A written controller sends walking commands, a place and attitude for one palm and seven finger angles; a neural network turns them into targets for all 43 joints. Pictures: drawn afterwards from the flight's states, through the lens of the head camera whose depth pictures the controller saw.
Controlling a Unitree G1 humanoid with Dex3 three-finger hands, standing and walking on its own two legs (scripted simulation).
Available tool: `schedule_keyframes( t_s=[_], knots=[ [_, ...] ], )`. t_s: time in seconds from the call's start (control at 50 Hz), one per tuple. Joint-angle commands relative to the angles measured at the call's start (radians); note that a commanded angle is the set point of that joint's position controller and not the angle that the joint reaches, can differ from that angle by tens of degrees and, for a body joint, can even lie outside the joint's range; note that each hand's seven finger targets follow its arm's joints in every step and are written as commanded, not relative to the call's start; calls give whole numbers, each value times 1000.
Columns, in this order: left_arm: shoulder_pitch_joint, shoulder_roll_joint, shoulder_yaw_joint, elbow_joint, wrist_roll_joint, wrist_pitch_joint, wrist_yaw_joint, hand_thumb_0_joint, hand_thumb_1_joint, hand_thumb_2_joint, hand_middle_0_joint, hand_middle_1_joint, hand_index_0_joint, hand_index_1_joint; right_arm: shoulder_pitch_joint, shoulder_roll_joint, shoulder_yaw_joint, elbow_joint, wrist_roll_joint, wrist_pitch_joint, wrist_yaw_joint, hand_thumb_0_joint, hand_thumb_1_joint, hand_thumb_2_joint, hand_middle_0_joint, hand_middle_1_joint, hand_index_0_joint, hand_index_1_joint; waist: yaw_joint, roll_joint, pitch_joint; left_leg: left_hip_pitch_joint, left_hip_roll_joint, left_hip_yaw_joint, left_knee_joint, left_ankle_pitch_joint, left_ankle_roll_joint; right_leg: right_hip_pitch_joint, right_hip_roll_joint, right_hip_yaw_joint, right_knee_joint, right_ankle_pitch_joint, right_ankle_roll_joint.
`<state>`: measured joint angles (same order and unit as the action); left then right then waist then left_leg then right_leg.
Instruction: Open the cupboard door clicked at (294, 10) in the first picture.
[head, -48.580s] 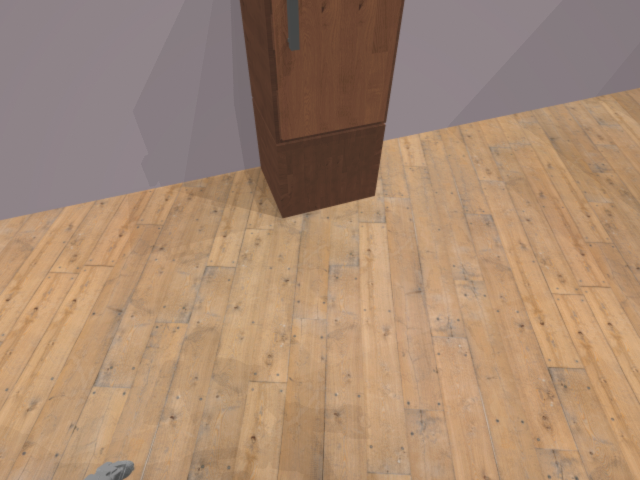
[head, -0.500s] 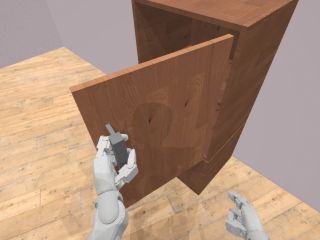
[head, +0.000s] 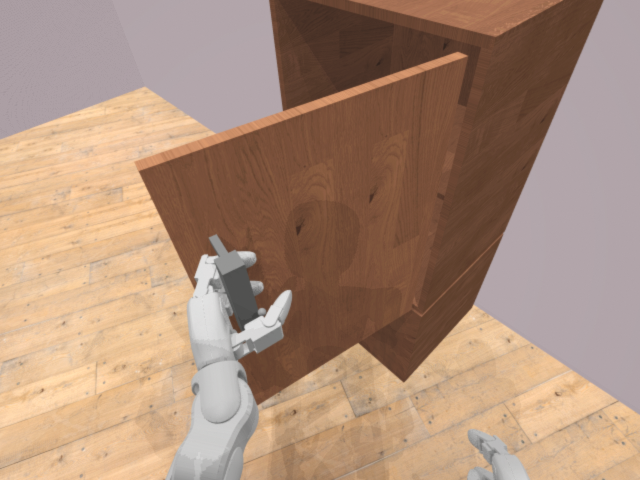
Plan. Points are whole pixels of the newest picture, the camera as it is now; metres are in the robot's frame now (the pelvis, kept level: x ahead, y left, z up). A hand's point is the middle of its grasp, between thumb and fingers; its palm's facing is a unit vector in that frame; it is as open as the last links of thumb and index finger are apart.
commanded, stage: open thumb and fingers to let go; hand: left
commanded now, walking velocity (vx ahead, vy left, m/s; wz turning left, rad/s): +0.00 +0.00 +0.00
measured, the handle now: (234, 287) +0.32 +0.13 +0.09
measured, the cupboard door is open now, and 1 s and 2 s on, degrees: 79 79 79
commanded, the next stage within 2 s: slide the hand sideways off the handle in 0.50 s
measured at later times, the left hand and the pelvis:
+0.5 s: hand (258, 311) +0.29 +0.10 +0.10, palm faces +0.30 -0.95 +0.01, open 14.3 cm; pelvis -0.01 +0.02 +0.00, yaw -1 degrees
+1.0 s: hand (244, 332) +0.26 +0.11 +0.10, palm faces -0.13 -0.99 +0.01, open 15.7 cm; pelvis -0.02 +0.04 +0.00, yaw -1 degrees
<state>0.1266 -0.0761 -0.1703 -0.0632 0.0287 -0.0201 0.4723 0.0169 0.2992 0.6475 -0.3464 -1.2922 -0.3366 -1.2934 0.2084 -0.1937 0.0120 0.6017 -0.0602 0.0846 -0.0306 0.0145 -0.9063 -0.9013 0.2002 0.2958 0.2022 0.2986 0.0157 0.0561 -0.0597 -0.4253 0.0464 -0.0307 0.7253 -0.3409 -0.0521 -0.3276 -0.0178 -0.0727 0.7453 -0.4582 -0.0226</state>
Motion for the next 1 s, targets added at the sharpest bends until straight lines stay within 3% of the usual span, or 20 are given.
schedule_keyframes(
  t_s=[0.0,0.06,0.1,0.22,0.26,0.34,0.42,0.46,0.58,0.6,0.62,0.64,0.66,0.68,0.72,0.76,0.8,0.88,0.92,0.98],
  knots=[
    [-205,-8,-13,-216,14,-97,-16,0,-290,390,-315,-1222,-315,-1222,-155,-75,-26,-173,4,-69,-14,0,-900,-900,200,300,200,300,2,-165,-172,140,-51,36,-39,225,68,3,-10,50,-169,412,19],
    [-239,-21,-18,-209,8,-107,-11,0,-500,300,-300,-1200,-300,-1200,-157,-74,-26,-168,5,-83,-13,0,-900,-900,200,300,200,300,-4,-149,-153,142,-52,40,-45,200,68,-18,-11,49,-181,366,21],
    [-228,-4,-2,-194,10,-109,-6,0,-500,300,-300,-1200,-300,-1200,-157,-77,-28,-164,5,-87,-12,0,-900,-900,200,300,200,300,2,-141,-143,140,-52,40,-48,193,67,-18,-9,52,-191,340,17],
    [-324,1,7,-141,16,-112,9,0,-500,300,-250,-900,-250,-900,-179,-77,-23,-150,4,-88,-17,0,-900,-900,200,300,200,300,-6,-137,-105,144,-51,40,-64,137,68,-57,-10,54,-223,218,15],
    [-369,-14,-4,-131,17,-111,14,0,-500,300,-233,-800,-233,-800,-180,-76,-22,-147,3,-89,-17,0,-900,-900,200,300,200,300,-13,-131,-115,156,-51,39,-65,135,69,-64,-5,44,-219,209,13],
    [-345,-29,-6,-118,21,-101,24,0,-500,300,-200,-600,-200,-600,-172,-73,-23,-147,3,-78,-12,0,-900,-900,200,300,200,300,0,-106,-162,167,-47,39,-76,179,65,-39,4,25,-186,269,5],
    [-330,-71,-40,-117,16,-89,31,0,-500,300,-167,-400,-167,-400,-175,-73,-21,-156,6,-73,-3,0,-900,-900,200,300,200,300,-8,-124,-141,165,-39,31,-81,181,62,-48,11,5,-174,276,5],
    [-363,-51,-24,-128,18,-85,35,0,-500,300,-150,-300,-150,-300,-182,-73,-22,-154,4,-70,-5,0,-900,-900,200,300,200,300,-10,-123,-146,168,-38,31,-77,174,62,-54,12,8,-177,261,4],
    [-384,-70,-38,-126,23,-60,52,0,-500,300,-150,-300,-150,-300,-196,-71,-14,-158,5,-53,-2,0,-900,-900,200,300,200,300,-8,-98,-145,160,-36,20,-81,156,57,-69,17,-5,-162,228,-2],
    [-380,31,-205,-72,111,-108,-153,0,-500,300,-150,-300,-150,-300,-116,-107,-11,-118,2,-50,5,0,-900,-900,200,300,200,300,-100,-180,-75,170,-36,13,-82,177,73,-124,14,23,-147,284,7],
    [-415,130,-97,-151,69,-154,-266,0,-500,300,-150,-300,-150,-300,-107,-104,-22,-155,18,-52,-6,0,-900,-900,200,300,200,300,-53,-112,-162,168,-37,19,-87,179,75,-89,11,28,-129,310,1],
    [-419,161,-93,-160,55,-180,-336,0,-500,300,-150,-300,-150,-300,-110,-104,-15,-164,22,-53,-18,0,-900,-900,200,300,200,300,-43,-95,-195,179,-42,19,-86,189,79,-64,9,33,-118,329,-5],
    [-421,164,-95,-162,35,-196,-396,0,-500,300,-150,-300,-150,-300,-120,-97,-12,-172,28,-59,-27,0,-900,-900,200,300,200,300,-40,-70,-204,191,-45,22,-86,185,80,-65,9,31,-121,327,-4],
    [-425,149,-112,-156,4,-203,-459,0,-500,300,-150,-300,-150,-300,-120,-97,-5,-176,39,-70,-31,0,-900,-900,200,300,200,300,-53,-54,-191,194,-44,17,-83,178,79,-77,10,27,-120,316,-5],
    [-426,126,-116,-125,-92,-181,-567,0,-500,300,-150,-300,-150,-300,-130,-101,8,-193,62,-93,-37,0,-900,-900,200,300,200,300,-61,-23,-151,183,-42,4,-95,118,73,-96,17,12,-130,252,-5],
    [-400,106,-63,-112,-177,-145,-585,0,-500,300,-150,-300,-150,-300,-144,-104,10,-204,76,-121,-44,0,-900,-900,200,300,200,300,-40,-41,-143,172,-42,-12,-111,78,64,-95,26,-8,-140,207,-4],
    [-320,88,-25,-94,-217,-114,-564,0,-500,300,-150,-300,-150,-300,-150,-107,12,-212,82,-144,-39,0,-900,-900,200,300,200,300,-15,-64,-145,165,-41,-18,-126,60,57,-85,30,-25,-142,183,-1],
    [-268,114,11,-139,-172,-105,-482,0,-500,300,-150,-300,-150,-300,-129,-113,2,-223,76,-166,-15,0,-900,-900,200,300,200,300,-10,-121,-140,146,-36,-18,-131,63,55,-97,28,-29,-127,174,5],
    [-243,130,11,-167,-135,-111,-458,0,-500,300,-150,-300,-150,-300,-125,-110,-2,-229,72,-167,-3,0,-900,-900,200,300,200,300,-8,-87,-136,150,-32,-8,-131,66,57,-103,26,-22,-124,169,4],
    [-168,165,39,-199,-120,-118,-454,0,-500,300,-150,-300,-150,-300,-114,-112,-5,-238,69,-168,6,0,-900,-900,200,300,200,300,1,-89,-142,143,-33,6,-122,86,58,-85,29,-15,-121,184,0]
  ],
)
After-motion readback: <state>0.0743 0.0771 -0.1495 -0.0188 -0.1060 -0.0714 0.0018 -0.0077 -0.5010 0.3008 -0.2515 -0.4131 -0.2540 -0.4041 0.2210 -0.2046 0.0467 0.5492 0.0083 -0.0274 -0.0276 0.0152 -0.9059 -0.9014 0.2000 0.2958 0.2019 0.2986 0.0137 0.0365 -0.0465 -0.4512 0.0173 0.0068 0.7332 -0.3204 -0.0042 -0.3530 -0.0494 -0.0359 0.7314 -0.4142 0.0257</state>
